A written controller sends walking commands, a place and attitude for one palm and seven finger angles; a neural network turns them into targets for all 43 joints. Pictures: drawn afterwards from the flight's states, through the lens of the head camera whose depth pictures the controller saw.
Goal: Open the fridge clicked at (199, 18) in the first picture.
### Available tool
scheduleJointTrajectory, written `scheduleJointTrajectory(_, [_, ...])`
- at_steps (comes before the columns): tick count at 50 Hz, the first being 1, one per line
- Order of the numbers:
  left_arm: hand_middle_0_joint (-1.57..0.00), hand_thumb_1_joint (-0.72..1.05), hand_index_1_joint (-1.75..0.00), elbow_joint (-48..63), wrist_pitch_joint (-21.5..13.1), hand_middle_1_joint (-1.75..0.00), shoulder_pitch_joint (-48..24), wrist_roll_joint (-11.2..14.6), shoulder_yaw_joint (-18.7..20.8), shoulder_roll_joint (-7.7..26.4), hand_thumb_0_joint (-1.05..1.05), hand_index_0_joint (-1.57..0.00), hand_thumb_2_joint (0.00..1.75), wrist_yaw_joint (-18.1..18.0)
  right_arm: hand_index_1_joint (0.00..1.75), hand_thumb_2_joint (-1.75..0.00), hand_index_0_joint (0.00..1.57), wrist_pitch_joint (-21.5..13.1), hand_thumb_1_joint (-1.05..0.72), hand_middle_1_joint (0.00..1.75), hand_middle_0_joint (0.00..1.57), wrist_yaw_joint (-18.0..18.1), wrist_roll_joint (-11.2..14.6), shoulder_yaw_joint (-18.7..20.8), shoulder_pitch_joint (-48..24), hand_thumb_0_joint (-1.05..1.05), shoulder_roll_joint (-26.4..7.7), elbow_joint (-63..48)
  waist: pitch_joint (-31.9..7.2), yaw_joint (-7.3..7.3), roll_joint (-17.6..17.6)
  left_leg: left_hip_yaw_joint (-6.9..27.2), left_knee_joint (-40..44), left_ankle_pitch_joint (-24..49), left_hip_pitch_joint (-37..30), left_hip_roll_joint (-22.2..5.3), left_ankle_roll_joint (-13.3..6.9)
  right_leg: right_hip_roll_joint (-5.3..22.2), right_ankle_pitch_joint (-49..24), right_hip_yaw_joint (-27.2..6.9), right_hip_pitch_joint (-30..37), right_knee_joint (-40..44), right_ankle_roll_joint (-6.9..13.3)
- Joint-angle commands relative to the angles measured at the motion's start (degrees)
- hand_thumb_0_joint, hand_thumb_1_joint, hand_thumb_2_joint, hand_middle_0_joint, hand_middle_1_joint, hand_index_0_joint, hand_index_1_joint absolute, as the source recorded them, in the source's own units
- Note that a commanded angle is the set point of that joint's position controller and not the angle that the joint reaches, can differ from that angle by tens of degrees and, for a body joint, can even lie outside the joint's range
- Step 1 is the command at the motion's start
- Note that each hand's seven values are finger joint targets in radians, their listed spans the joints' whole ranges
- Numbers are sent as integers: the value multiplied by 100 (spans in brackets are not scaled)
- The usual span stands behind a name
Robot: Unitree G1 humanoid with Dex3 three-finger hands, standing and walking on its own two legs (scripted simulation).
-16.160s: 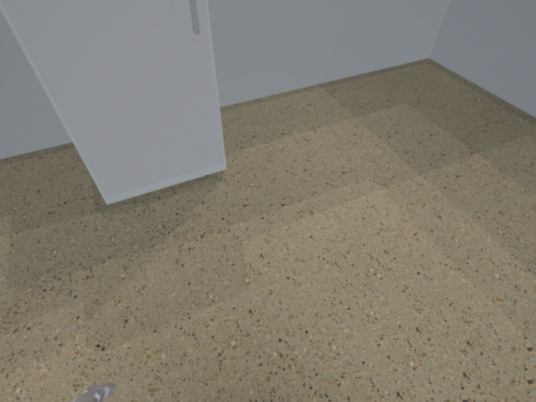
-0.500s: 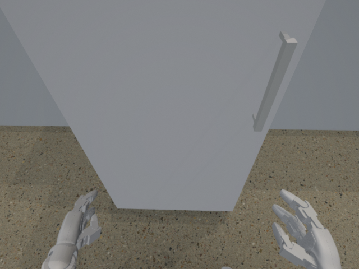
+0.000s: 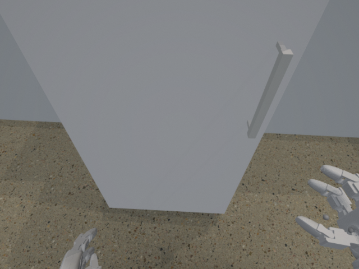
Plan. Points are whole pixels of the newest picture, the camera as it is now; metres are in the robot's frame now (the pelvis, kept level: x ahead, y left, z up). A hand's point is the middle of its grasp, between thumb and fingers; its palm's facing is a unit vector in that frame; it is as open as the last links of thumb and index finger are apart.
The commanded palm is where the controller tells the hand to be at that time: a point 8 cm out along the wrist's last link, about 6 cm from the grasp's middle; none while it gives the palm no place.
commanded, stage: raise the hand to about handle height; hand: right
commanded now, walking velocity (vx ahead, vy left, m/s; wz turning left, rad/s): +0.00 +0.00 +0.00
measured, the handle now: (263, 96) +0.47 -0.16 +0.16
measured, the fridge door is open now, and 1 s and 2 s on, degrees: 0 0 0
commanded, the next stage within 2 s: move the hooked fingers beside the handle in 1.20 s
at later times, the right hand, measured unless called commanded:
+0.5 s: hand out of the picture +0.23 -0.31 +0.13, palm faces +0.04 +1.00 -0.07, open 13.9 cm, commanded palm +0.20 -0.36 +0.16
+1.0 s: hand out of the picture +0.24 -0.30 +0.17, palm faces +0.05 +1.00 -0.08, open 14.0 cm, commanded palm +0.20 -0.35 +0.18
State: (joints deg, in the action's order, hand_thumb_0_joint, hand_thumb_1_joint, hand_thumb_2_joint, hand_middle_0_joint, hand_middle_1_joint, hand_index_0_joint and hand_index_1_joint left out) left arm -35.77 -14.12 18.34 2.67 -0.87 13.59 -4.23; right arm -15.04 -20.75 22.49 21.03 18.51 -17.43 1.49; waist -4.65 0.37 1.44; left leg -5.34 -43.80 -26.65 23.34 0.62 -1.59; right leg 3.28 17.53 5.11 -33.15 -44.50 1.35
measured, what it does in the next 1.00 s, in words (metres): stands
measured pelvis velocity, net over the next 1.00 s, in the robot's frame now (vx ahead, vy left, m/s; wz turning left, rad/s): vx -0.03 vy -0.02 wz -0.03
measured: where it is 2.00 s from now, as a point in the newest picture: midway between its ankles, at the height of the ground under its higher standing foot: outside the picture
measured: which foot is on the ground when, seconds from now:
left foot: down 0.00-1.00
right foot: down 0.00-1.00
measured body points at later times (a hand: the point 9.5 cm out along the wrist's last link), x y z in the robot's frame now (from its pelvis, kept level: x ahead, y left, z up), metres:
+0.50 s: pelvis -0.02 -0.04 +0.02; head -0.02 -0.05 +0.47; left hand +0.19 +0.16 -0.03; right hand +0.22 -0.36 +0.14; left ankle -0.05 +0.09 -0.71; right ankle +0.05 -0.11 -0.71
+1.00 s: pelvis -0.03 -0.02 +0.03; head -0.04 -0.02 +0.48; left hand +0.15 +0.21 -0.04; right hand +0.23 -0.36 +0.18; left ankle -0.05 +0.09 -0.71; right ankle +0.05 -0.11 -0.71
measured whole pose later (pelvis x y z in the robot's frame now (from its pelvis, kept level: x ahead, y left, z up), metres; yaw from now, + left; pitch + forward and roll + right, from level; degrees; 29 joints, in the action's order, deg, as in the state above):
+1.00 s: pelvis -0.03 -0.02 +0.03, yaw -2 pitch -3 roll +2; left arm -35.2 -15.3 14.6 4.1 -4.9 15.7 -5.7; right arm 2.2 -26.9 19.6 25.5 -1.7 -26.5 8.0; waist 0.5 -1.6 1.8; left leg -6.2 -28.1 -17.5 7.9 -0.2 -0.3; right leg 0.6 8.9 4.0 -18.3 -29.6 3.2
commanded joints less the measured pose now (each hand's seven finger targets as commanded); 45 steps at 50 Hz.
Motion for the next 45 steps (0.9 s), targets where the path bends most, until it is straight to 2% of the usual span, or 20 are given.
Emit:
scheduleJointTrajectory(1, [-20,90,-30,892,-444,-30,-697,69,352,906,0,-20,90,-30,99,-44,28,-195,17,99,28,-149,-167,-18,-425,0,-851,-709,-493,-30,-126,354,864,2161,593,-29,414,-171,-1109,-583,1297,502,129])
scheduleJointTrajectory(2, [-20,90,-30,912,-455,-30,-686,88,351,947,0,-20,90,-52,100,-43,28,-95,20,100,28,-235,-181,-84,-572,0,-887,-724,-386,-36,-126,386,941,2039,563,-27,392,-163,-1096,-592,1359,535,147])
scheduleJointTrajectory(4, [-20,90,-30,968,-514,-30,-679,106,337,994,0,-20,90,-104,103,-41,28,13,24,103,28,-323,-143,91,-886,0,-1247,-1080,-802,-78,86,285,988,1761,407,0,278,-159,-1045,-637,1665,707,145])
scheduleJointTrajectory(7, [-20,90,-30,974,-575,-30,-746,61,265,973,0,-20,90,-175,108,-38,29,29,31,108,29,-169,-107,505,-1412,0,-1739,-1634,-1070,-184,480,151,1009,1563,213,49,106,-102,-1136,-775,2112,930,113])
scheduleJointTrajectory(8, [-20,90,-30,982,-592,-30,-771,64,241,926,0,-20,90,-182,110,-37,29,-21,34,110,29,-80,-80,570,-1553,0,-1727,-1862,-1169,-174,532,86,1002,1543,171,63,79,-78,-1192,-837,2302,1021,87])
scheduleJointTrajectory(12, [-20,90,-30,902,-574,-30,-782,55,159,911,0,-20,90,-159,115,-33,29,66,43,115,29,124,-39,674,-1609,0,-1649,-1540,-831,-230,581,-6,1160,1430,87,102,25,-4,-1087,-984,2435,1305,1])
scheduleJointTrajectory(13, [-20,90,-30,899,-558,-30,-832,80,147,912,0,-20,90,-150,117,-32,30,170,45,117,30,101,-40,598,-1742,0,-1588,-1482,-746,-196,751,-12,1189,1417,118,92,31,-3,-1038,-1001,2492,1368,-26])
scheduleJointTrajectory(16, [-20,90,-30,938,-466,-30,-918,133,103,959,0,-20,90,-190,120,-30,30,754,50,120,30,-98,-116,375,-1943,0,-1504,-765,-216,-171,600,-23,1367,1151,198,78,57,14,-325,-1113,2265,1670,-54])
scheduleJointTrajectory(17, [-20,90,-30,956,-428,-30,-890,154,85,978,0,-20,90,-200,120,-30,30,985,50,120,30,-202,-143,322,-1909,0,-1481,-449,-118,-212,542,3,1466,1192,113,90,30,4,-317,-1105,2250,1738,-43])
scheduleJointTrajectory(20, [-20,90,-30,1101,-385,-30,-999,179,20,962,0,-20,90,-244,120,-30,30,1352,50,120,30,-361,-240,202,-2617,0,-1678,-805,-305,-160,495,12,1533,1116,60,76,55,10,-89,-1250,2489,1892,-35])
scheduleJointTrajectory(24, [-20,90,-30,1137,-388,-30,-1103,138,-74,885,0,-20,90,-268,120,-30,30,1264,50,120,30,-305,-187,707,-3209,0,-2204,-1234,-773,-210,427,36,1680,1087,-157,106,35,-3,-28,-1339,2936,2015,-34])
scheduleJointTrajectory(27, [-20,90,-30,1020,-396,-30,-1142,112,-137,868,0,-20,90,-282,120,-30,30,1091,50,120,30,-241,-142,1045,-3478,0,-2522,-1202,-784,-266,555,56,1793,1080,-271,119,12,17,41,-1387,3108,2149,-74])
scheduleJointTrajectory(28, [-20,90,-30,1008,-399,-30,-1170,127,-156,858,0,-20,90,-283,120,-30,30,1077,50,120,30,-255,-149,1004,-3625,0,-2478,-1191,-708,-233,832,57,1814,1050,-253,103,7,13,102,-1395,3142,2204,-90])
scheduleJointTrajectory(34, [-20,90,-30,912,-360,-30,-1149,210,-169,900,0,-20,90,-310,120,-30,30,1627,50,120,30,-569,-269,740,-3897,0,-2430,-154,-163,-172,723,81,2031,903,-228,55,20,-32,666,-1388,2855,2437,-49])
scheduleJointTrajectory(35, [-20,90,-30,933,-355,-30,-1156,222,-171,916,0,-20,90,-320,120,-30,30,1722,50,120,30,-624,-283,719,-3968,0,-2481,-71,-159,-162,645,91,2049,844,-224,43,25,-51,796,-1394,2822,2456,-29])
scheduleJointTrajectory(36, [-20,90,-30,935,-359,-30,-1139,230,-171,917,0,-20,90,-311,120,-30,30,1812,50,120,30,-698,-273,625,-3822,0,-2346,180,-75,-139,464,76,2059,833,-198,44,31,-68,836,-1385,2746,2453,-15])
scheduleJointTrajectory(37, [-20,90,-30,950,-350,-30,-1130,239,-157,921,0,-20,90,-284,120,-30,30,1859,50,120,30,-768,-249,601,-3622,0,-2291,336,-113,-181,206,121,2146,917,-304,52,10,-95,611,-1287,2713,2363,17])
scheduleJointTrajectory(38, [-20,90,-30,979,-353,-30,-1136,248,-142,950,0,-20,90,-257,120,-30,30,1874,50,120,30,-823,-216,630,-3602,0,-2308,263,-226,-174,189,109,2125,938,-310,50,21,-132,457,-1218,2705,2276,32])
scheduleJointTrajectory(41, [-20,90,-30,1061,-386,-30,-1195,228,-139,947,0,-20,90,-216,120,-30,30,1720,50,120,30,-838,-166,776,-3758,0,-2484,-130,-465,-199,209,94,2027,870,-266,69,30,-147,458,-1256,2817,2212,33])
scheduleJointTrajectory(45, [-20,90,-30,1076,-487,-30,-1202,171,-115,905,0,-20,90,-192,120,-30,30,1288,50,120,30,-602,-113,1246,-3850,0,-2862,-829,-798,-272,713,136,2066,982,-450,71,-7,-134,140,-1186,3136,2191,20])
